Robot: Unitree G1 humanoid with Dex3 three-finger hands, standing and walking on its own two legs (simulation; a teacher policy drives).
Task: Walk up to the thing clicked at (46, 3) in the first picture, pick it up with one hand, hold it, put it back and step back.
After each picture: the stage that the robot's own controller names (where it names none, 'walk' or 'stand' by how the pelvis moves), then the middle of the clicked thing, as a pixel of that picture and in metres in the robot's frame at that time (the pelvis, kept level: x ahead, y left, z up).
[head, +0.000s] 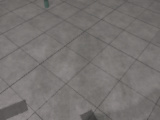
stand; (46, 3) +2.26 +0.51 -0.72
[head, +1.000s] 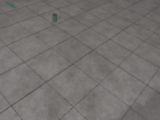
walk; (54, 17) +2.12 +0.27 -0.70
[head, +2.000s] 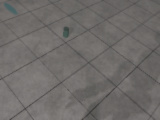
walk; (66, 32) +1.44 +0.07 -0.71
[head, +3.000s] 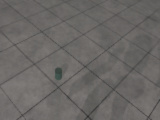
walk; (58, 74) +0.91 +0.14 -0.72
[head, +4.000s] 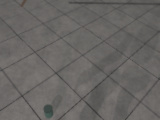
walk; (48, 111) +0.54 +0.20 -0.71
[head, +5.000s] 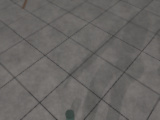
walk; (70, 116) +0.47 +0.05 -0.70
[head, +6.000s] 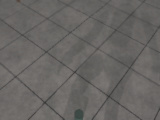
stand; (78, 116) +0.42 +0.01 -0.67
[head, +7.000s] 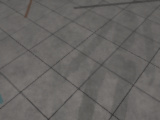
stand; out of the picture +0.36 -0.01 -0.72
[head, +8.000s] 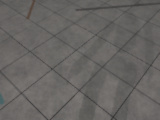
stand; out of the picture +0.36 -0.02 -0.72
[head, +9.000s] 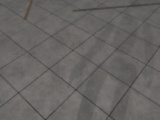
stand; out of the picture +0.38 +0.01 -0.73
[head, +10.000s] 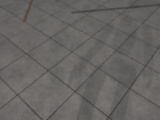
stand; out of the picture +0.37 +0.01 -0.73
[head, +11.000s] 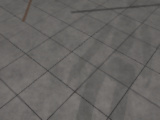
stand; out of the picture +0.37 +0.01 -0.73
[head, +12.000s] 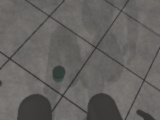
go down; (58, 74) +0.44 +0.05 -0.42
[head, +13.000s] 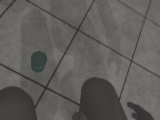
go down; (38, 62) +0.46 +0.09 -0.29
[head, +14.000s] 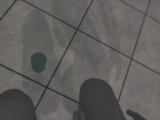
go down; (38, 63) +0.46 +0.09 -0.32
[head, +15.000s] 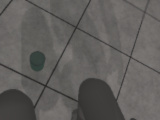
go down; (37, 61) +0.46 +0.09 -0.32
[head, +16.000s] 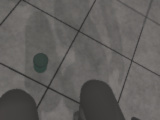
go down; (40, 63) +0.47 +0.09 -0.33
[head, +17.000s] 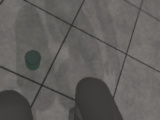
go down; (32, 61) +0.46 +0.09 -0.32
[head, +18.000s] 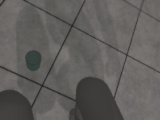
go down; (33, 61) +0.46 +0.09 -0.32
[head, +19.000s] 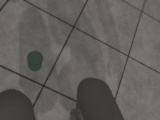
go down; (35, 61) +0.46 +0.09 -0.32
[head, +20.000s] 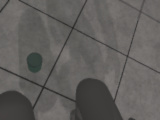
go down; (34, 63) +0.46 +0.09 -0.32
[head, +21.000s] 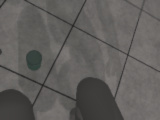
go down; (34, 61) +0.46 +0.10 -0.32
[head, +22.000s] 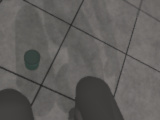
go down; (32, 60) +0.46 +0.10 -0.31
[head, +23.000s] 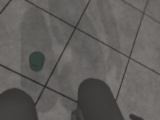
go down; (36, 62) +0.46 +0.09 -0.32
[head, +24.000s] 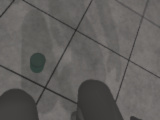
go down; (37, 63) +0.46 +0.09 -0.32
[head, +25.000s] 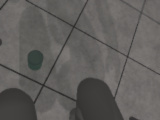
go down; (35, 60) +0.46 +0.09 -0.32
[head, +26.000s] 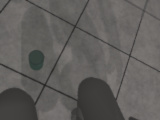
go down; (36, 60) +0.47 +0.09 -0.32
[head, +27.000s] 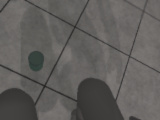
go down; (36, 61) +0.46 +0.10 -0.32
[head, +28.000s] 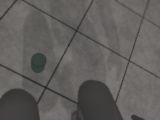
go down; (38, 63) +0.46 +0.09 -0.33
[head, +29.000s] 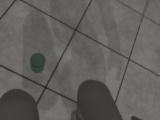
go down; (37, 63) +0.46 +0.09 -0.33
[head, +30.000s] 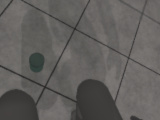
go down; (36, 63) +0.46 +0.09 -0.33
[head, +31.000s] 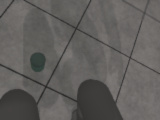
go down; (37, 62) +0.46 +0.09 -0.33
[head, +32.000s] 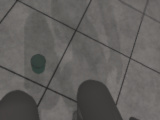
go down; (38, 64) +0.46 +0.09 -0.33
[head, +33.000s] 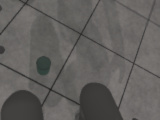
go down; (43, 66) +0.46 +0.08 -0.34
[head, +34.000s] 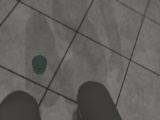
go down; (39, 65) +0.46 +0.09 -0.34
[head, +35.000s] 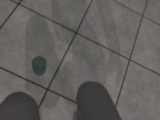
go down; (39, 66) +0.47 +0.09 -0.34
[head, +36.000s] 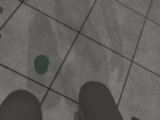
go down; (41, 65) +0.46 +0.08 -0.34
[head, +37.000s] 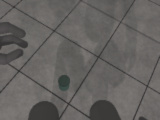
hold; (64, 83) +0.45 +0.05 -0.44
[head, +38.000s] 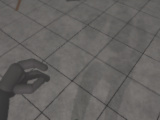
hold; out of the picture +0.40 +0.01 -0.67
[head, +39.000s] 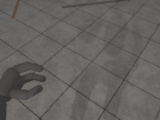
hold; out of the picture +0.40 +0.02 -0.68
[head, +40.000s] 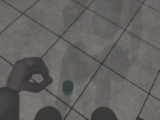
crouch; (67, 88) +0.44 +0.04 -0.49
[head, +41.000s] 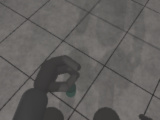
hold; (70, 89) +0.46 +0.05 -0.48
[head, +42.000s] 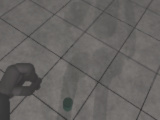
crouch; (67, 104) +0.43 +0.02 -0.60
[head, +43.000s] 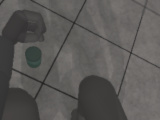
lower; (33, 57) +0.48 +0.10 -0.29
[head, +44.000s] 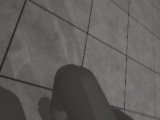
lower; out of the picture +0.47 +0.15 -0.26
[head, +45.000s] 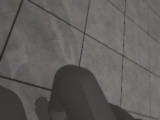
lower; out of the picture +0.47 +0.16 -0.26
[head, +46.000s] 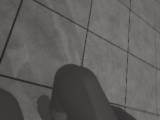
lower; out of the picture +0.47 +0.16 -0.26
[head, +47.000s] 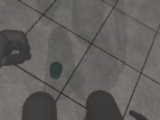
hold; (55, 71) +0.47 +0.08 -0.39
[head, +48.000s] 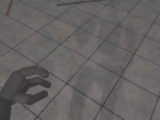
crouch; out of the picture +0.41 +0.02 -0.67
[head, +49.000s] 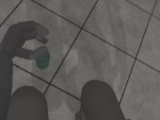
crouch; (42, 59) +0.49 +0.08 -0.32
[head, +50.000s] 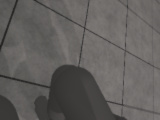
lower; out of the picture +0.47 +0.15 -0.26
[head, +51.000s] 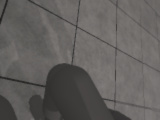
stand; out of the picture +0.47 +0.16 -0.26
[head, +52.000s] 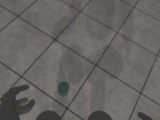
stand; (63, 89) +0.45 +0.05 -0.51
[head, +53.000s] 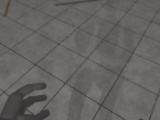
crouch; out of the picture +0.41 +0.01 -0.66
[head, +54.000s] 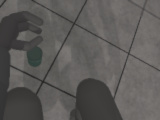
lower; (34, 57) +0.48 +0.09 -0.32
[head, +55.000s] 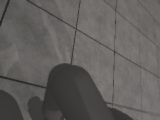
lower; out of the picture +0.48 +0.16 -0.26
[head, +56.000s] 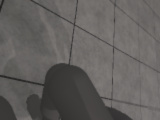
lower; out of the picture +0.48 +0.16 -0.27
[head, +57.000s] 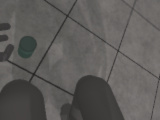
stand; (26, 47) +0.48 +0.13 -0.31
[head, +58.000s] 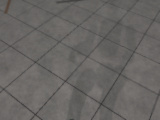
hold; out of the picture +0.42 +0.02 -0.65
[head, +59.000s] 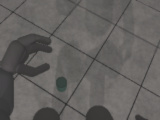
crouch; (61, 84) +0.46 +0.05 -0.49
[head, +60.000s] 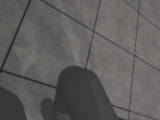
lower; out of the picture +0.48 +0.15 -0.27
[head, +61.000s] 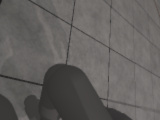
lower; out of the picture +0.48 +0.16 -0.27
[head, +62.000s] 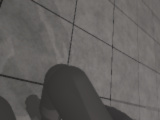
stand; out of the picture +0.48 +0.16 -0.28
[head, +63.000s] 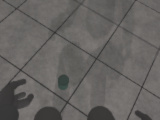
stand; (63, 82) +0.47 +0.05 -0.49
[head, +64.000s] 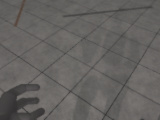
crouch; out of the picture +0.42 +0.00 -0.67
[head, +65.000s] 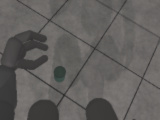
lower; (59, 74) +0.47 +0.05 -0.44
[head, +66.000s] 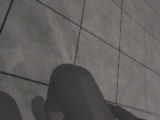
lower; out of the picture +0.49 +0.15 -0.26
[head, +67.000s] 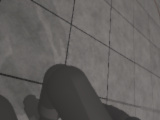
lower; out of the picture +0.49 +0.16 -0.28
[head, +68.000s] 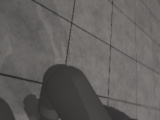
stand; out of the picture +0.49 +0.16 -0.28
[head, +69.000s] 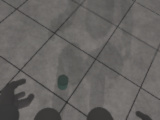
stand; (62, 82) +0.48 +0.04 -0.50
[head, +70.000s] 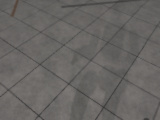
stand; out of the picture +0.43 +0.01 -0.66
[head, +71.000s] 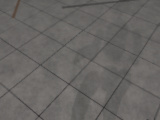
stand; out of the picture +0.43 +0.02 -0.66
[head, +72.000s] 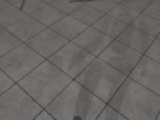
stand; out of the picture +0.43 +0.02 -0.69
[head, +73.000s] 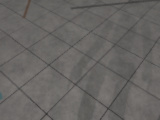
stand; out of the picture +0.43 +0.01 -0.72
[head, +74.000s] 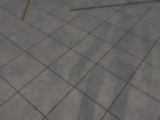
stand; out of the picture +0.42 +0.02 -0.73
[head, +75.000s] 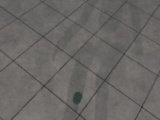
walk; (77, 98) +0.49 -0.04 -0.71
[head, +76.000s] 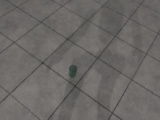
walk; (72, 71) +0.75 +0.02 -0.70
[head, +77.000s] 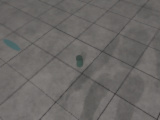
stand; (79, 61) +1.05 +0.09 -0.71
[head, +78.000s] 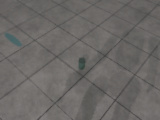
stand; (81, 63) +1.01 -0.02 -0.71
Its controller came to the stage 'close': no
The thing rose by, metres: 0.00
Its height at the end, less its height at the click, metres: +0.00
